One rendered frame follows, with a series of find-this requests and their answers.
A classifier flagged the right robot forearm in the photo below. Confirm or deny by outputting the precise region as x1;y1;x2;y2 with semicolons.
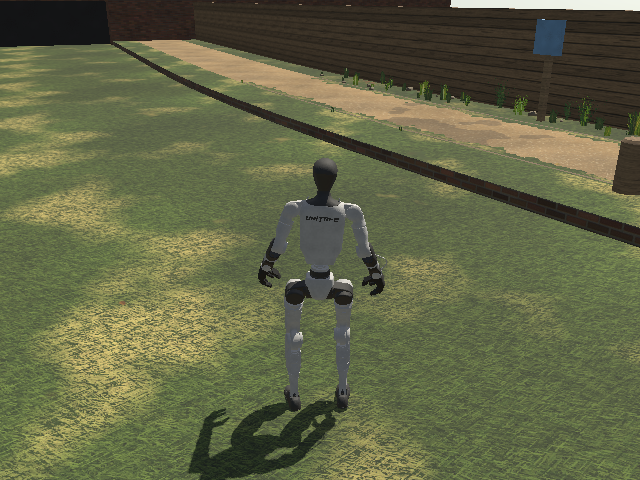
362;242;382;279

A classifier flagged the robot left thigh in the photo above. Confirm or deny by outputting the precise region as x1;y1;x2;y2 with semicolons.
284;279;306;350

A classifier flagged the robot right thigh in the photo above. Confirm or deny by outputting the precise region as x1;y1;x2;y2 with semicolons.
333;279;353;345

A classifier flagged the right robot upper arm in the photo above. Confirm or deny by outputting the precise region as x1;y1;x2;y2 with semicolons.
344;203;372;258

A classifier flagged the left robot forearm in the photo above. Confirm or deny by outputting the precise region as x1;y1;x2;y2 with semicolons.
261;238;281;272

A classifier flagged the robot thigh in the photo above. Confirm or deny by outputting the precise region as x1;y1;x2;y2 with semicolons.
284;279;306;350
333;279;353;345

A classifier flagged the left robot hand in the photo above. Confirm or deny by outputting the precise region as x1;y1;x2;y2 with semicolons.
258;266;281;288

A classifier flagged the left robot upper arm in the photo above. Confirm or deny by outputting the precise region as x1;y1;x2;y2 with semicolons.
271;200;303;254

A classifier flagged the right robot hand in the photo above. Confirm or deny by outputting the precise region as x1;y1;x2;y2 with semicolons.
362;273;385;296

